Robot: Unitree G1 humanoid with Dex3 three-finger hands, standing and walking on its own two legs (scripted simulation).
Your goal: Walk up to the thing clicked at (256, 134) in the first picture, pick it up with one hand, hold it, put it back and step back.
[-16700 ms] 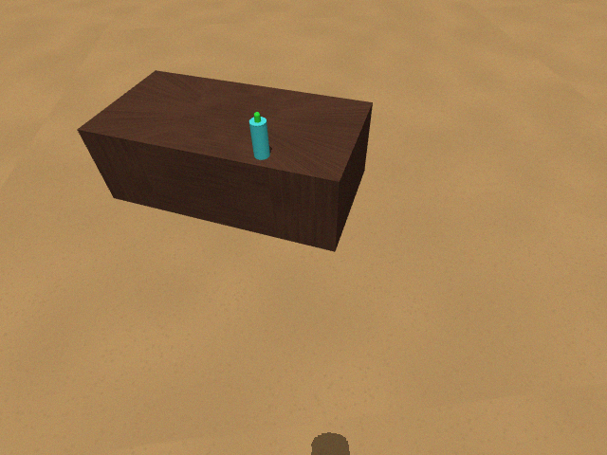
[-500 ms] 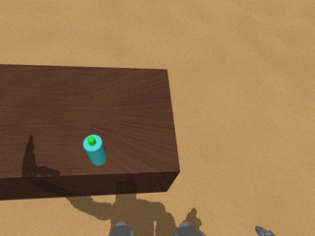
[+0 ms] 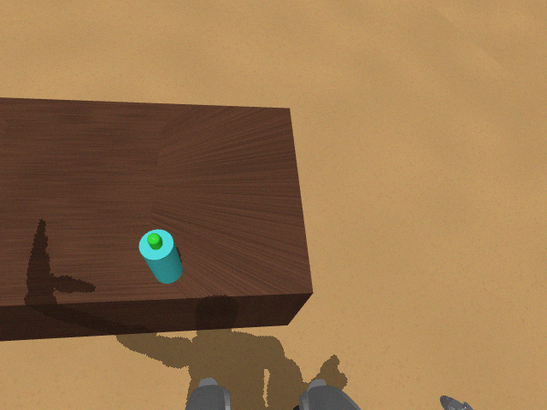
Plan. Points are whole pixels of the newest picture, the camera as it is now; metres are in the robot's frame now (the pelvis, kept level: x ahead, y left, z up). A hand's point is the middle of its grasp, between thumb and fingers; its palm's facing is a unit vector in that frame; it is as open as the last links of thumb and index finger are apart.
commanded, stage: go down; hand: left
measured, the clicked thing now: (161, 255) +0.44 +0.19 -0.22
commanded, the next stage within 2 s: none
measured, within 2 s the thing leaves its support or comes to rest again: neither
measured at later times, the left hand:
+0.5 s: hand out of the picture +0.40 +0.39 +0.05, palm faces +0.20 -0.98 -0.05, open 17.4 cm
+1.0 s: hand out of the picture +0.40 +0.40 +0.05, palm faces +0.20 -0.98 -0.03, open 17.3 cm
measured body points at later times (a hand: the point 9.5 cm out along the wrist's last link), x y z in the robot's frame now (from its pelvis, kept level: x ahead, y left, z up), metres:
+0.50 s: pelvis -0.01 +0.00 -0.01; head +0.12 +0.05 +0.42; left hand +0.38 +0.44 +0.06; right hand +0.06 -0.28 -0.09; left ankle +0.02 +0.10 -0.67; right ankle +0.00 -0.15 -0.67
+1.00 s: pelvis -0.01 +0.00 -0.01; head +0.13 +0.06 +0.41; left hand +0.39 +0.45 +0.06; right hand +0.06 -0.27 -0.10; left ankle +0.02 +0.10 -0.67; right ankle +0.00 -0.15 -0.67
